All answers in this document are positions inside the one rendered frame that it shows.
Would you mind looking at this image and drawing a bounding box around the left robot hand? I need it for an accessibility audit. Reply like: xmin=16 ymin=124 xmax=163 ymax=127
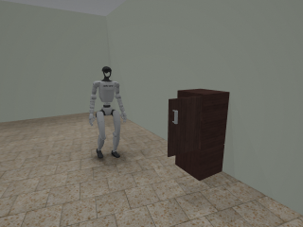
xmin=120 ymin=111 xmax=127 ymax=122

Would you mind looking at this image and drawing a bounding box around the robot right forearm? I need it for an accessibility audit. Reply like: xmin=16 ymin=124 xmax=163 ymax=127
xmin=89 ymin=95 xmax=96 ymax=114

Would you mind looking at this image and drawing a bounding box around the right robot thigh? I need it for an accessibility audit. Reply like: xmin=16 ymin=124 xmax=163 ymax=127
xmin=96 ymin=110 xmax=106 ymax=140

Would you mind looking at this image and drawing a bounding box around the robot left foot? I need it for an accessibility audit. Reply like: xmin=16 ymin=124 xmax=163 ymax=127
xmin=111 ymin=151 xmax=120 ymax=158

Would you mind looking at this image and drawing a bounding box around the cupboard door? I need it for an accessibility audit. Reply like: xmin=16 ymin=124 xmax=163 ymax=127
xmin=168 ymin=96 xmax=203 ymax=157

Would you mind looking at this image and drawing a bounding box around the right robot hand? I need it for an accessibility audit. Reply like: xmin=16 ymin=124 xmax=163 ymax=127
xmin=88 ymin=113 xmax=95 ymax=126

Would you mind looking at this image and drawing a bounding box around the robot left forearm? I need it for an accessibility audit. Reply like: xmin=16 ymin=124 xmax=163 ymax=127
xmin=117 ymin=98 xmax=125 ymax=112

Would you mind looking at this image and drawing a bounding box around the left robot upper arm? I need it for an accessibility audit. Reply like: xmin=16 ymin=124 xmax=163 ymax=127
xmin=114 ymin=81 xmax=121 ymax=99

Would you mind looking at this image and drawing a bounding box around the right robot upper arm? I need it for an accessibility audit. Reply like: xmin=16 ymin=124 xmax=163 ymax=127
xmin=92 ymin=80 xmax=100 ymax=100

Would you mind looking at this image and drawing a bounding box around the handle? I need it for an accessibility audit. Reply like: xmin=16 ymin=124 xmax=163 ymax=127
xmin=172 ymin=110 xmax=178 ymax=124

